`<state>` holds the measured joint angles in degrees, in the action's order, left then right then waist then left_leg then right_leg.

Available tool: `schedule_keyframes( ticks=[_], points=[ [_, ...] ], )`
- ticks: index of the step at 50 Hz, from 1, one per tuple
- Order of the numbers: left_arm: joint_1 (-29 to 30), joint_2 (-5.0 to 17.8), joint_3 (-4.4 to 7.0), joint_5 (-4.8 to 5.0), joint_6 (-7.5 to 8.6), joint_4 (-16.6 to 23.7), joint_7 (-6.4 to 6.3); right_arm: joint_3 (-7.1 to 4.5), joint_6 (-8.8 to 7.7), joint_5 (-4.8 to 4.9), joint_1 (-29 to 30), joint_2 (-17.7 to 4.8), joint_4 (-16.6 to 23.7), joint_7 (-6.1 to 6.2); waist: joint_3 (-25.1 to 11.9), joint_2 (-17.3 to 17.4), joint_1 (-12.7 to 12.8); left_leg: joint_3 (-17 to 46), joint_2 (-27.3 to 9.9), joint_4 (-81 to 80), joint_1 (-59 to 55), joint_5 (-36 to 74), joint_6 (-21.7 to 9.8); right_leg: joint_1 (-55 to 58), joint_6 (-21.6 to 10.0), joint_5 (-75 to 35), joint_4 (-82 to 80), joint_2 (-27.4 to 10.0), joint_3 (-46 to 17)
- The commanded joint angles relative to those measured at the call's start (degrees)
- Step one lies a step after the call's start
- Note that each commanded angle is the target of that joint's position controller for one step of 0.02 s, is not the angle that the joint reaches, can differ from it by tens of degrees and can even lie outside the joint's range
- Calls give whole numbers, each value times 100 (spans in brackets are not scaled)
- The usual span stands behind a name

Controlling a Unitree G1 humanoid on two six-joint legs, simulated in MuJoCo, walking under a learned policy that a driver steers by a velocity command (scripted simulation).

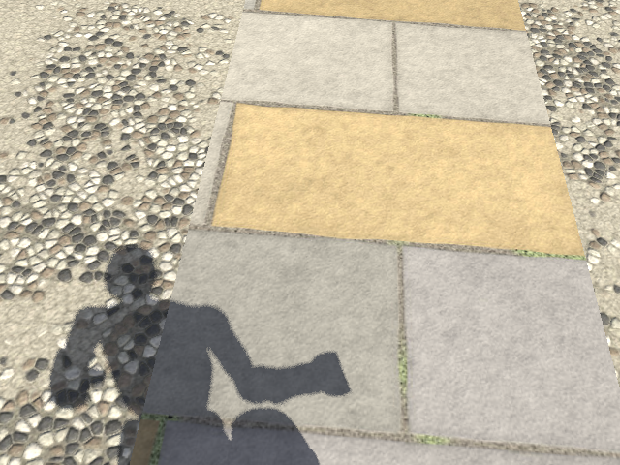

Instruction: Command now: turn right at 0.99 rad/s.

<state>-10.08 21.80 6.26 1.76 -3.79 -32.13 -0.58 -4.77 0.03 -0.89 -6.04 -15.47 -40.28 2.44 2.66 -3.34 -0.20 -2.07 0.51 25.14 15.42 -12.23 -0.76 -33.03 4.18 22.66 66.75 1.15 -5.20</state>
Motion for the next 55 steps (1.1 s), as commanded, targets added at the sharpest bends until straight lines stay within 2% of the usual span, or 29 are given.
schedule_keyframes(
  ticks=[1, 6, 9, 11, 12, 13, 14, 15, 16, 18, 21, 23, 25, 29, 32, 33, 34, 36, 37, 38, 39, 40, 41, 42, 45, 50, 52, 53, 55],
  points=[
    [344, 246, 36, 30, 72, 562, 40, -194, -3, -45, 21, -888, 383, 94, -498, 1126, -197, 858, -1527, -821, -1289, 1741, -1184, -853, 198, -196, -152, -462, 337],
    [338, 125, -19, -37, 60, 588, 125, -322, 47, 16, 100, -1218, 381, -42, -760, 1263, -186, 68, -1777, -728, -1239, 2077, -1091, 127, 100, -259, -1501, -637, 694],
    [224, 220, 59, -18, -57, 528, 167, -371, -14, 164, 133, -1280, 338, -183, -731, 1348, -95, -272, -1911, -489, -1119, 1950, -870, 779, -127, -372, -2346, -528, 967],
    [-55, 228, 136, -1, -120, 436, 188, -375, -40, 277, 178, -1206, 290, -240, -779, 1248, 141, -538, -1912, 71, -1027, 1712, -548, 1439, -398, -783, -3317, -357, 1122],
    [-428, 360, 236, -20, -116, 295, 132, -336, -49, 302, -23, -1001, 184, -270, -865, 908, 291, -815, -1677, 785, -628, 1342, -239, 2202, -624, -1254, -3865, -177, 1020],
    [-945, 981, 456, -21, -76, 220, 37, -277, -60, 168, -175, -777, 209, -296, -839, -313, 447, -1148, -1139, 2342, 799, -128, 239, 3446, -1070, -3259, -4322, -796, -251],
    [-770, 1715, 522, -143, 35, 437, 12, -126, -97, -92, 151, -442, 737, -265, -1042, -1865, 138, -657, -250, 3874, 2789, -2775, 643, 4082, -2254, -4597, -4289, -2133, -2811],
    [-803, 1339, 447, -289, 245, 470, 115, -196, -108, -67, 621, -759, 783, -190, -1545, -976, 590, 444, -200, 4666, 2927, -2698, 581, 3813, -2609, -4091, -4540, -2309, -2868],
    [-696, 1151, 353, -266, 369, 360, 118, -208, -123, 67, 763, -836, 824, -152, -1255, -750, 451, 635, -254, 4721, 2958, -2174, 412, 3563, -2348, -3489, -4640, -2007, -2411],
    [-98, 772, 227, -23, 356, 353, 1, -258, -128, 6, 532, -957, 673, -52, -814, -347, 77, 764, -389, 4164, 2823, -1234, 317, 3004, -1787, -2853, -4614, -1472, -1778],
    [210, 700, 159, -108, 272, 457, -140, -221, -119, -14, 268, -817, 528, -97, -1006, -340, -124, 701, -59, 3774, 2094, -580, 443, 2463, -1662, -3339, -4487, -1100, -1479],
    [-85, 585, 107, -21, 312, 349, -152, -148, -152, 88, 137, -714, 407, -200, -1194, -290, 32, 614, -39, 2938, 1967, -191, 456, 2558, -1642, -586, -4810, -978, -1560],
    [-227, 663, 75, -22, 392, 255, -106, -109, -218, 162, 430, -680, 507, -296, -884, -650, 221, 577, -26, 2241, 1912, -130, 441, 2385, -1685, 874, -5134, -1055, -1927],
    [-515, 616, -13, -88, 561, 17, -21, -75, -473, 187, 633, -695, 580, -407, -442, -747, 398, 483, -86, 1388, 1484, -132, 302, 2144, -1709, 927, -5177, -1172, -2046],
    [-551, 591, -76, -86, 659, -25, 71, -16, -570, 272, 531, -690, 578, -454, -151, -768, 466, 251, -228, 1171, 1383, -274, 73, 2092, -1734, 1168, -5222, -1325, -2012],
    [-699, 742, -48, -524, 577, -129, 223, 27, -296, -237, 322, -667, 427, -527, -258, -972, 456, -177, -92, 1139, 1075, -616, 51, 2010, -1589, 1556, -5475, -1014, -1828],
    [-555, 640, -71, -533, 564, -107, 279, 17, -201, -193, 209, -695, 433, -550, -44, -938, 334, -257, -87, 984, 810, -584, -46, 1803, -1528, 1505, -5471, -1008, -1685],
    [-402, 492, -128, -447, 591, -144, 239, 22, -200, -114, -480, -725, 226, -555, -40, -412, -116, -360, 69, 562, -303, -580, -260, 1245, -1383, 1422, -5017, -930, -1220],
    [-258, 344, -173, -493, 627, -133, 166, -22, -255, -82, -1349, -855, -67, -532, -163, 142, -528, 2, 39, 436, -1165, -946, -373, 798, -1267, 857, -4085, -723, -773],
    [125, -6, -277, -539, 700, 60, 106, -120, -327, -127, -2457, -1334, -328, -486, -253, 1571, -1019, 1896, -971, -522, -1912, -2446, -688, -37, -985, -398, -1686, -186, 196],
    [374, -73, -327, -511, 793, 517, 121, -225, -320, -78, -2401, -1823, -272, -537, -37, 2548, -761, 5063, -1756, -1866, -2374, -3840, -1224, -1908, -714, 553, -632, 536, 379],
    [404, 133, -311, -554, 819, 399, 138, -187, -299, -70, -1895, -1511, -117, -549, 173, 1367, -492, 5150, -1958, -1743, -2371, -3924, -1451, -2364, -693, 47, -44, 88, -65],
    [507, 245, -293, -577, 851, 300, 181, -156, -317, -21, -1747, -1328, -53, -531, 127, 818, -454, 4398, -1739, -1453, -2200, -3235, -1435, -2231, -613, -464, -11, -152, -61],
    [438, 242, -304, -587, 875, 207, 217, -134, -339, -17, -1820, -1226, -119, -498, 38, 628, -388, 3743, -1441, -1395, -1995, -2682, -1360, -1900, -527, -656, -173, -289, -11],
    [526, 77, -399, -612, 758, 180, 329, -37, -414, 70, -2035, -968, -336, -373, 177, 922, -294, 2950, -894, -1709, -1402, -1544, -1304, -1278, -253, -893, -887, -367, 225],
    [1605, -170, -592, -453, 724, 435, 387, -109, -374, 70, -2344, -1044, -570, -312, 334, 924, -575, 2446, -500, -1652, -1028, 284, -1330, -718, -71, -1465, -2542, -19, 652],
    [1913, -157, -617, -409, 751, 564, 375, -131, -377, 86, -2479, -1092, -677, -290, 280, 1071, -660, 2547, -632, -1581, -1028, 1264, -1290, -261, -139, -1636, -3026, 79, 734],
    [1877, -102, -605, -384, 769, 575, 350, -139, -386, 100, -2438, -1114, -700, -275, 213, 1098, -590, 2579, -712, -1491, -1011, 1808, -1224, 110, -198, -1764, -3223, 112, 701],
    [1085, 158, -499, -362, 804, 341, 234, -172, -425, 125, -2087, -1296, -657, -266, -236, 1038, -101, 2368, -661, -732, -708, 3694, -927, 1709, -385, -1575, -3551, 318, 689]
  ],
)
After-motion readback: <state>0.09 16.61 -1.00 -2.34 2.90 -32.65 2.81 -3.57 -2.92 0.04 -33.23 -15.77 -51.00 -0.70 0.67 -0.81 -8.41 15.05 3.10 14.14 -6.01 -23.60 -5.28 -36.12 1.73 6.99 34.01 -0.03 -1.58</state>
